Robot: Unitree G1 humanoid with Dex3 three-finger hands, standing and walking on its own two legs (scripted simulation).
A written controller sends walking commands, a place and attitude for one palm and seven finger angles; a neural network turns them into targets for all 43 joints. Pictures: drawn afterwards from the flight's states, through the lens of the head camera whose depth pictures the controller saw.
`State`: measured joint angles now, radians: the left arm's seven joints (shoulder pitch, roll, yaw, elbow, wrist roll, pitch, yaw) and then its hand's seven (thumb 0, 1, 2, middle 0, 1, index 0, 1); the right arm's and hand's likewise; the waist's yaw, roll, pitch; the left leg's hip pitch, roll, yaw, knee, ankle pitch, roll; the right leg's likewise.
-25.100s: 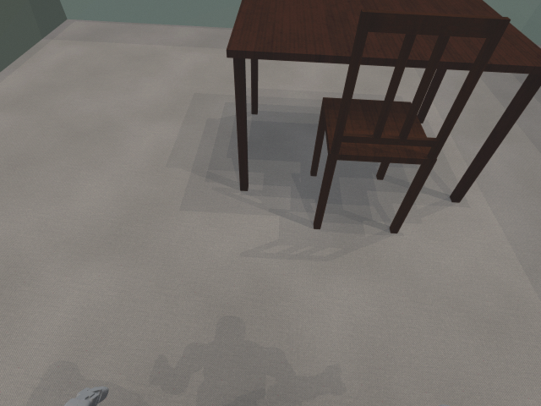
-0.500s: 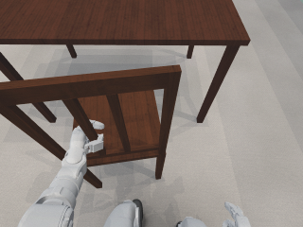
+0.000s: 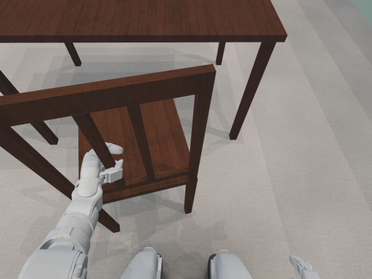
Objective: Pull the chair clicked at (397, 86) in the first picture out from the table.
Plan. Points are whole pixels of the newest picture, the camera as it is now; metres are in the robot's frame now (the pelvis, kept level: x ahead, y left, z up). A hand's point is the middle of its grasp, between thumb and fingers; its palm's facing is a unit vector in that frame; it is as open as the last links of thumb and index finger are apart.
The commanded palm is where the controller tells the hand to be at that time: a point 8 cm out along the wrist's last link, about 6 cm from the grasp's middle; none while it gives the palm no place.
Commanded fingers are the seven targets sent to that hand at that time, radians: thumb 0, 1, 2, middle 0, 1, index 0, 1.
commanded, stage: step backward, pulling the chair out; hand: left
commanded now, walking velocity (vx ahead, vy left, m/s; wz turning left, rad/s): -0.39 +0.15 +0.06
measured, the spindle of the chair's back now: (105, 157) +0.38 +0.19 -0.03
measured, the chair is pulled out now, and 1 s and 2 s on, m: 0.26 0.46 0.71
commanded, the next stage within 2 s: stop walking, hand still on the chair in 1.18 s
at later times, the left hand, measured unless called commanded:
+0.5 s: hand (104, 206) +0.27 +0.18 -0.06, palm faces +0.09 -0.98 -0.20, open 5.6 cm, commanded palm +0.28 +0.24 -0.05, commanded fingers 0.00 0.90 0.90 -0.50 -1.45 -0.50 -1.45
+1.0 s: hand (88, 260) +0.16 +0.20 -0.06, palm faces +0.06 -0.98 -0.20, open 5.6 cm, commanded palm +0.16 +0.24 -0.05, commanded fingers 0.00 0.90 0.90 -0.50 -1.45 -0.50 -1.45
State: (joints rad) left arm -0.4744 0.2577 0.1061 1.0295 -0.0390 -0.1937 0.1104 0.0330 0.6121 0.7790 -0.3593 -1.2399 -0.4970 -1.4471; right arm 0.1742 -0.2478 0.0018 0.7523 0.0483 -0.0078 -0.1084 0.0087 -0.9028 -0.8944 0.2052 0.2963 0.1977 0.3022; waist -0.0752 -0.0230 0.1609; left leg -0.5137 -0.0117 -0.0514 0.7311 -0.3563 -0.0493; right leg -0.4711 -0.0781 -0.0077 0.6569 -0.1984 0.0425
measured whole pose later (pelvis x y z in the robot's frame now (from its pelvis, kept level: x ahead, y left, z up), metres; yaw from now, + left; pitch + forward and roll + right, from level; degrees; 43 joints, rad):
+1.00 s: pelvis -0.19 +0.04 +0.01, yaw +1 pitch +1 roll -1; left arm -0.49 0.21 0.05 1.00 -0.04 -0.16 0.10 0.06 0.63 0.77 -0.31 -1.27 -0.50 -1.45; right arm 0.18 -0.22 0.01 0.76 0.02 -0.02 -0.10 0.01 -0.90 -0.89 0.21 0.30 0.20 0.30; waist -0.03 0.00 0.18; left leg -0.42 0.05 0.00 0.61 -0.21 -0.02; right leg -0.51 -0.02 -0.03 0.92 -0.47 0.01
